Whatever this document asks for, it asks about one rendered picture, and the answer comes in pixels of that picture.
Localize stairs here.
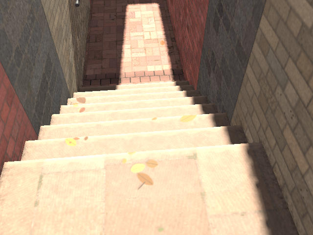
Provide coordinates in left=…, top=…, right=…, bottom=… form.
left=21, top=80, right=247, bottom=161

